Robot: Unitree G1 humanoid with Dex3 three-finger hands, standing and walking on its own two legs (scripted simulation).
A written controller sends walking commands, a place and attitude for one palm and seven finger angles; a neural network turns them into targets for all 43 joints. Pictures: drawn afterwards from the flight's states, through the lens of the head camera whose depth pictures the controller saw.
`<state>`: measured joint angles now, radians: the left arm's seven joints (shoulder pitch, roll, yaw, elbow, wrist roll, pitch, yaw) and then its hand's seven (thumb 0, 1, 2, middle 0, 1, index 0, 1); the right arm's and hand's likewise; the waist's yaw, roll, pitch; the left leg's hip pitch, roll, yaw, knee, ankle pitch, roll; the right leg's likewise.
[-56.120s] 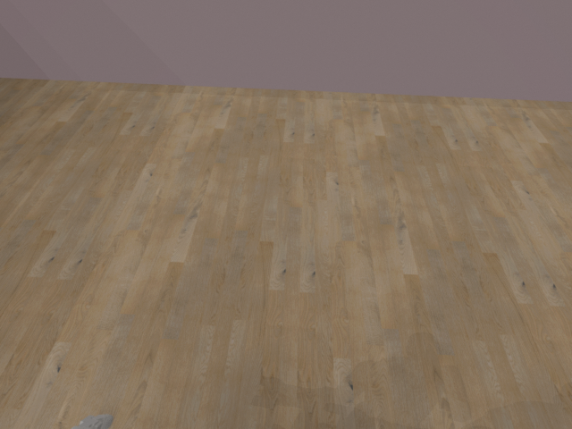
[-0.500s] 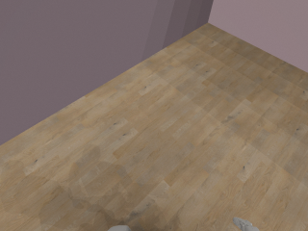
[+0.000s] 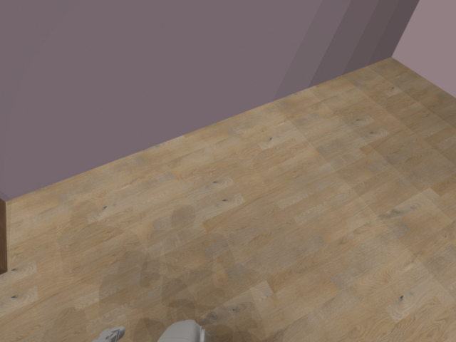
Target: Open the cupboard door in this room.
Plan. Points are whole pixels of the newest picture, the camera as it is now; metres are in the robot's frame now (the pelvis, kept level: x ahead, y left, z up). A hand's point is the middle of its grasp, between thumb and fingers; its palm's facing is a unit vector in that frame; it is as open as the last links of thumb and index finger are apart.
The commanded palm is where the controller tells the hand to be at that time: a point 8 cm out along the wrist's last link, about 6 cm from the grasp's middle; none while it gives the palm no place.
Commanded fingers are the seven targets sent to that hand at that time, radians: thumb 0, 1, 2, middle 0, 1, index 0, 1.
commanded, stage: turn to face it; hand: left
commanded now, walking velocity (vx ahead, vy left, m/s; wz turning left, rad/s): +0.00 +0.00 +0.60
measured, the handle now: out of the picture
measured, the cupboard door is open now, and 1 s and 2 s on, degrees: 43 43 43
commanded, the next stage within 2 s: take the last steps up to it in 1.96 s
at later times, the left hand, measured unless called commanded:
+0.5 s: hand out of the picture +0.06 +0.22 -0.15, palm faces +0.31 -0.90 -0.30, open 7.4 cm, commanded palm none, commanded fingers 0.00 0.90 0.90 -0.20 -0.30 -0.20 -0.30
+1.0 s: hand out of the picture -0.07 +0.19 -0.18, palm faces +0.62 -0.75 -0.24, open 7.4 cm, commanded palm none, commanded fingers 0.00 0.90 0.90 -0.20 -0.30 -0.20 -0.30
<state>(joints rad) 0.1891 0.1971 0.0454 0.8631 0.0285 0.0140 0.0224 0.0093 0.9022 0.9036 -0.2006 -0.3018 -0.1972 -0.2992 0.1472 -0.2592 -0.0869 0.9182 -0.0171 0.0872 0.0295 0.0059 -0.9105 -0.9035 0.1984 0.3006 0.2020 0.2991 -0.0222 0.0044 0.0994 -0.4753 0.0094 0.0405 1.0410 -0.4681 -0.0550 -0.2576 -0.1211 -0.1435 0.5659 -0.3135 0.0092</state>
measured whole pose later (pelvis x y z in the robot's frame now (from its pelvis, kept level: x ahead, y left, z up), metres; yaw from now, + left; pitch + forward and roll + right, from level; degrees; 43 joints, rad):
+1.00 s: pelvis +0.01 -0.02 +0.00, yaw +37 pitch +1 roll -1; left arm 0.18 0.26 0.08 0.92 0.02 0.06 0.01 0.01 0.90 0.90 -0.20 -0.30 -0.20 -0.30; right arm 0.12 -0.22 -0.05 0.88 -0.03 0.03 0.01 0.00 -0.91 -0.90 0.20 0.30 0.20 0.30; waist 0.01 -0.04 0.11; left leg -0.33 -0.02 0.00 0.59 -0.29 0.03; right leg -0.48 -0.10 -0.04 1.10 -0.48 0.08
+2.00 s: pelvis +0.08 -0.04 -0.01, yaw +68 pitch +1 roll +1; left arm 0.19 0.19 0.05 0.91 0.02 0.01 0.02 0.01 0.90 0.90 -0.20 -0.30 -0.20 -0.30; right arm 0.17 -0.22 -0.06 0.96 -0.02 0.07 0.01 0.00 -0.91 -0.90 0.20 0.30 0.21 0.30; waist 0.00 0.04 0.08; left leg -0.41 -0.03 -0.06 0.84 -0.46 -0.01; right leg -0.27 -0.05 -0.08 0.61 -0.34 -0.01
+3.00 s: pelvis +0.13 +0.19 +0.01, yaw +80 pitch +1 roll +1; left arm 0.22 0.16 0.08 1.00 0.02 -0.08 0.02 -0.02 0.96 0.90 -0.20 -0.30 -0.20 -0.30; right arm 0.30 -0.18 -0.06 1.08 -0.03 0.01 0.01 0.01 -0.91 -0.90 0.20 0.30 0.20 0.30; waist -0.01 0.01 0.04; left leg -0.52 0.09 0.03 1.00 -0.24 -0.02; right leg -0.18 -0.05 -0.18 0.41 -0.25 -0.04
